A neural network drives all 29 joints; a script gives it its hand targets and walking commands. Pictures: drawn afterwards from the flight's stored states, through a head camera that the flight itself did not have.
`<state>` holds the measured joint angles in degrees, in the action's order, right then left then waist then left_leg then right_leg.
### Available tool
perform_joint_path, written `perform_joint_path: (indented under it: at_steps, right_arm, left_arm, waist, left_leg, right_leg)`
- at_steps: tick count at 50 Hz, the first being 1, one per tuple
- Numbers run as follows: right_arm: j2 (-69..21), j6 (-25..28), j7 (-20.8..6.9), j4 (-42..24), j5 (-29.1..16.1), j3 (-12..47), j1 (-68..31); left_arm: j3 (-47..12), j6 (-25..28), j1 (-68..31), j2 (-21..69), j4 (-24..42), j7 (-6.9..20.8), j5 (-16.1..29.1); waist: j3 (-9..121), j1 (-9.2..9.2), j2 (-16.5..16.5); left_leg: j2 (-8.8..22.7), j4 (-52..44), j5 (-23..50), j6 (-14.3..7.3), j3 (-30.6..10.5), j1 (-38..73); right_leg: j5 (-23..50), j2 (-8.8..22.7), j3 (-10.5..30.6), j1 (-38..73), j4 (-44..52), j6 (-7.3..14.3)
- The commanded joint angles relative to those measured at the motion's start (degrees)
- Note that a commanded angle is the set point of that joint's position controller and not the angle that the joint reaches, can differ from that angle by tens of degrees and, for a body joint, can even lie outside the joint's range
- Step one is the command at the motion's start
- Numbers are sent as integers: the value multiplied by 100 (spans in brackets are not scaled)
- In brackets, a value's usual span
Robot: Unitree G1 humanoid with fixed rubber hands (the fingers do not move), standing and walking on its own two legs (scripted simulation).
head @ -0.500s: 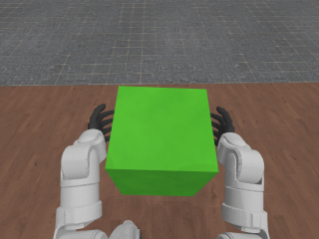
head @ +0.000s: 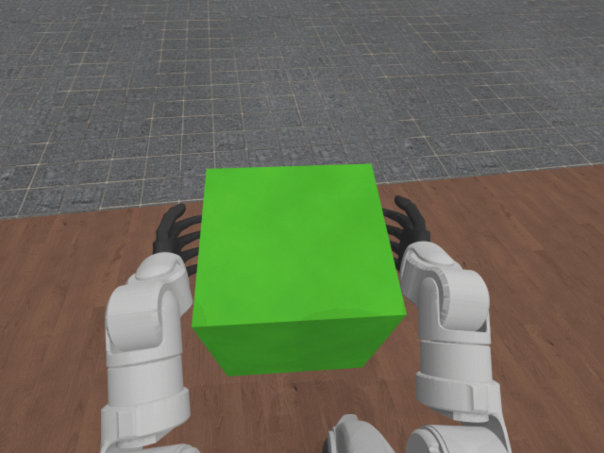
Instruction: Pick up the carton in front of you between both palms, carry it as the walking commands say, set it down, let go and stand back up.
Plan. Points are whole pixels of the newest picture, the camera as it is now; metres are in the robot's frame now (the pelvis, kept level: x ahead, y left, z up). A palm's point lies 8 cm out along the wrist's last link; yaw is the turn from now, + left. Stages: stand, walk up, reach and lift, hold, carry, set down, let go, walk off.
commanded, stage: carry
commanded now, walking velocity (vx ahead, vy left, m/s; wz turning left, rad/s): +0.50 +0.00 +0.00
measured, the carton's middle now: (293, 279) +0.34 -0.01 +0.03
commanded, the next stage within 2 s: none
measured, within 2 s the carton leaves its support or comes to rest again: neither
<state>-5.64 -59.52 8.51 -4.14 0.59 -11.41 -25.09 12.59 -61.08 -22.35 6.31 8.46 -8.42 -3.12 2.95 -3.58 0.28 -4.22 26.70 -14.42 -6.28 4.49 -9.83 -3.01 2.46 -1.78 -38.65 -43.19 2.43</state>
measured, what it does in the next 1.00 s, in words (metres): goes down: right foot 0.04 m lower, then left foot 0.05 m lower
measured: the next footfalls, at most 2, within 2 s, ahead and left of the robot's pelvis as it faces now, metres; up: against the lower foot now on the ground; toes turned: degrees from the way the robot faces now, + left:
right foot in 0.16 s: +0.27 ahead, -0.08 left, -0.04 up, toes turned -2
left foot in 0.68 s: +0.59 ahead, +0.04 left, -0.09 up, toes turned +2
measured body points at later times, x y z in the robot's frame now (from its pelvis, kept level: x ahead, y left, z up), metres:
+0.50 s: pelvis +0.31 -0.03 -0.05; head +0.34 -0.04 +0.40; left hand +0.64 +0.14 +0.04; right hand +0.66 -0.16 +0.04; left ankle +0.42 +0.12 -0.74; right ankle +0.23 -0.07 -0.78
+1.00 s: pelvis +0.62 +0.01 -0.09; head +0.64 +0.02 +0.36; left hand +0.96 +0.14 -0.01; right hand +0.95 -0.16 +0.00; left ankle +0.56 +0.04 -0.82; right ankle +0.71 -0.15 -0.77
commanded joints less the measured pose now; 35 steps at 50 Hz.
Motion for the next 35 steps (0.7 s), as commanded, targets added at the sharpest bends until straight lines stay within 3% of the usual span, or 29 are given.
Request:
perform_joint_path:
  at_steps: [1, 3, 4, 6, 7, 8, 9, 10, 11, 12, 13, 14, 16, 19, 22, 26, 29, 31, 32, 33, 34, 35]
  right_arm:
    - [-4566, -112, -708, -410, -1500, 3854, -2904]
    - [-4377, -174, -667, -330, -1432, 3793, -2748]
    - [-4319, -205, -646, -299, -1411, 3772, -2732]
    - [-4231, -271, -598, -275, -1376, 3719, -2802]
    - [-4167, -300, -574, -273, -1368, 3674, -2872]
    - [-4082, -336, -545, -276, -1376, 3625, -3004]
    - [-4145, -411, -526, -113, -1371, 3537, -3011]
    - [-4173, -438, -496, -111, -1298, 3477, -2885]
    - [-4329, -425, -484, -354, -1274, 3543, -3151]
    - [-4547, -388, -490, -413, -1254, 3520, -3377]
    - [-4686, -330, -502, -388, -1168, 3464, -3400]
    - [-4783, -270, -517, -313, -1071, 3437, -3378]
    - [-4878, -148, -542, -267, -989, 3516, -3227]
    - [-4840, -30, -532, -123, -885, 3595, -2745]
    - [-4763, 27, -526, -275, -882, 3707, -2667]
    - [-4571, -17, -512, -640, -992, 3834, -2849]
    - [-4215, -168, -478, -624, -948, 3725, -2668]
    - [-3925, -275, -441, -483, -850, 3512, -2523]
    - [-3790, -313, -415, -373, -789, 3377, -2421]
    - [-3675, -346, -391, -323, -734, 3249, -2373]
    - [-3545, -376, -352, -234, -707, 3108, -2315]
    - [-3407, -415, -306, -121, -644, 3010, -2429]
  left_arm:
    - [-3894, 18, -3255, 4315, 204, 432, 1277]
    - [-3815, -66, -3146, 4133, 150, 422, 1239]
    - [-3741, -108, -3091, 4035, 116, 410, 1212]
    - [-3534, -170, -2847, 3810, -40, 369, 1130]
    - [-3433, -187, -2811, 3729, -64, 352, 1088]
    - [-3325, -213, -2702, 3659, -161, 346, 1049]
    - [-3186, -240, -2773, 3510, -327, 310, 969]
    - [-3244, -257, -2847, 3600, -346, 318, 1055]
    - [-3356, -226, -2915, 3994, -245, 373, 1225]
    - [-3571, -179, -3345, 4383, -42, 456, 1451]
    - [-3839, -124, -3774, 4732, 132, 545, 1681]
    - [-4065, -52, -4119, 4964, 211, 626, 1875]
    - [-4250, 82, -4250, 5134, 254, 734, 2073]
    - [-4256, 158, -3744, 5027, 48, 782, 2025]
    - [-4221, 192, -3434, 4879, -12, 790, 1929]
    - [-4144, 166, -3303, 4622, 112, 732, 1844]
    - [-3975, 56, -3048, 4309, -26, 626, 1707]
    - [-3887, -40, -2964, 4165, -165, 564, 1645]
    - [-3858, -92, -3041, 4110, -200, 543, 1635]
    - [-3814, -133, -3186, 4047, -189, 521, 1626]
    - [-3716, -175, -3320, 3989, -180, 490, 1607]
    - [-3683, -252, -3273, 4046, -330, 458, 1610]
  waist:
    - [1511, -207, 501]
    - [1369, -209, 556]
    - [1360, -103, 608]
    - [1642, 301, 552]
    - [1878, 560, 383]
    - [2253, 642, -201]
    - [2568, 589, -1428]
    - [2992, 843, -1622]
    - [2775, 856, -1084]
    - [2313, 749, -543]
    - [1993, 617, -144]
    - [1945, 524, -92]
    - [1912, 491, -308]
    - [2016, 604, -540]
    - [1941, 708, -552]
    - [1680, 876, -548]
    - [1446, 967, -601]
    - [1491, 753, -642]
    - [1646, 512, -562]
    - [1845, 267, -321]
    - [2209, 226, 279]
    - [2624, 112, 1491]
  left_leg:
    - [1025, -129, 4195, -193, -734, 1659]
    - [1006, 53, 3931, -170, -677, 1564]
    - [1015, 317, 4085, -115, -663, 1522]
    - [987, 1512, 4406, 63, -416, 1306]
    - [907, 2451, 3883, 168, -165, 803]
    - [715, 3577, 1650, 225, -29, -340]
    - [-69, 5024, -1914, 515, -48, -2050]
    - [-245, 6218, -2272, 603, -538, -3314]
    - [145, 6092, -1849, 376, -749, -3610]
    - [315, 5611, -1520, 289, -739, -3523]
    - [469, 5036, -1275, 278, -694, -3285]
    - [586, 4596, -1133, 296, -709, -2917]
    - [634, 3921, -853, 382, -545, -2619]
    - [640, 3104, -84, 468, -353, -3028]
    - [551, 2218, 898, 444, -150, -3232]
    - [302, 891, 1835, 360, 134, -2945]
    - [158, 41, 2479, 185, 254, -2322]
    - [63, -288, 2589, 68, 305, -1423]
    - [90, -555, 2686, 64, 365, -777]
    - [338, -504, 2702, 108, 263, 100]
    - [1255, 378, 4375, 84, -763, 1382]
    - [2568, 590, 5053, -926, -2969, 2784]
  right_leg:
    - [897, -383, -550, 56, 1036, 71]
    - [1384, -443, -592, 528, 1670, 201]
    - [1480, -483, -592, 864, 1847, 264]
    - [1464, -563, -696, 2022, 2142, 324]
    - [1566, -394, -637, 2965, 2190, 307]
    - [2905, 427, 180, 4223, 1443, 381]
    - [5042, 1791, 2244, 5596, 828, 1226]
    - [3093, 2226, 3474, 6202, 1194, 2070]
    - [1073, 1908, 3469, 5661, 1618, 1927]
    - [403, 1626, 3073, 4819, 1868, 1626]
    - [432, 1485, 2651, 4099, 2010, 1393]
    - [314, 1423, 2367, 3582, 2113, 1272]
    - [626, 1262, 1970, 3209, 2224, 1151]
    - [2364, 1098, 1452, 3806, 1958, 1034]
    - [3260, 737, 964, 4237, 1752, 788]
    - [3151, 395, 576, 4513, 1633, 675]
    - [2728, 340, 453, 4403, 1334, 611]
    - [3079, 331, 369, 4151, 677, 480]
    - [3072, 271, 187, 4018, -25, 353]
    - [2330, 158, -3, 3529, -938, 236]
    - [52, -33, -163, 2308, -2099, 99]
    - [-2927, -834, -57, 503, -3599, -213]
